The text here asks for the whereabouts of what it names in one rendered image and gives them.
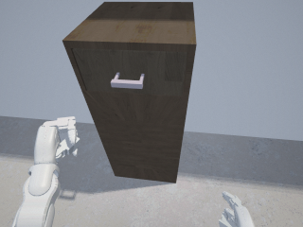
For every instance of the handle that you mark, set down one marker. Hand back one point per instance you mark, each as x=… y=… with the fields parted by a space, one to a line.
x=127 y=83

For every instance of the right robot hand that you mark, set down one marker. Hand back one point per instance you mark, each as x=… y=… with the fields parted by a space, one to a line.
x=239 y=218

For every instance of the cabinet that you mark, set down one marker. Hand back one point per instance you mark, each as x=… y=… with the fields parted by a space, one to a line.
x=142 y=134

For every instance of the left robot hand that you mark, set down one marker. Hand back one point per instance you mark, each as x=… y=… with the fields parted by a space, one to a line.
x=61 y=132

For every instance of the left robot forearm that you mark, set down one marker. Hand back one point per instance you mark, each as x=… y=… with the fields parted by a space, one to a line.
x=40 y=192

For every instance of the drawer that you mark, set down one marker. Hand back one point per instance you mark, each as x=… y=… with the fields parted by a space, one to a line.
x=164 y=71

